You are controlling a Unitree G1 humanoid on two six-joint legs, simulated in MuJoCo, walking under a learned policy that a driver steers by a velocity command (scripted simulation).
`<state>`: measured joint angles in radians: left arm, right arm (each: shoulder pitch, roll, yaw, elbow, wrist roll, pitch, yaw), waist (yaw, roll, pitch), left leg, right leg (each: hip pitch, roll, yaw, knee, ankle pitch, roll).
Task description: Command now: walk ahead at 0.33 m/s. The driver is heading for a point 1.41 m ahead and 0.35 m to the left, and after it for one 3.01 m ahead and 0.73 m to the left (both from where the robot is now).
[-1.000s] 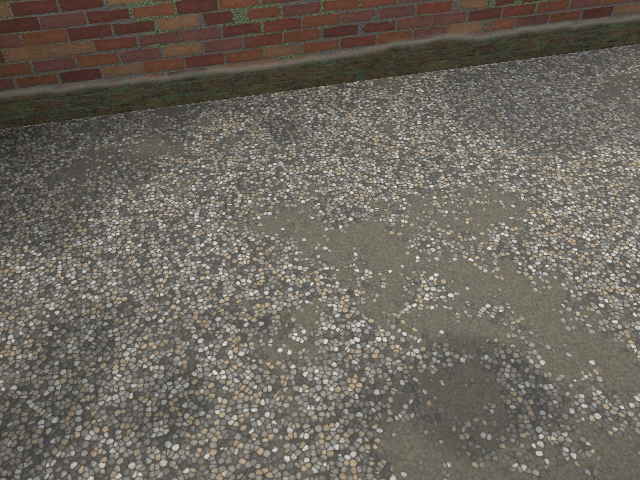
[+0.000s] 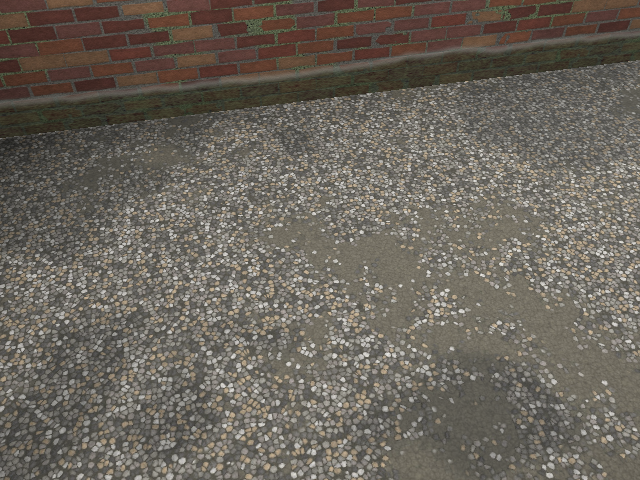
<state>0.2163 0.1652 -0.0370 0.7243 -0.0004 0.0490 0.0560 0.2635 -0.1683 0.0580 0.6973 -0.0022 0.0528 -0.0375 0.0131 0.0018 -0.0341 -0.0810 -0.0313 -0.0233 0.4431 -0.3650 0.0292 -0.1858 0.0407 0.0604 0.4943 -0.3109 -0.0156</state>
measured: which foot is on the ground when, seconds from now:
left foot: down 0.00-1.00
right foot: down 0.00-1.00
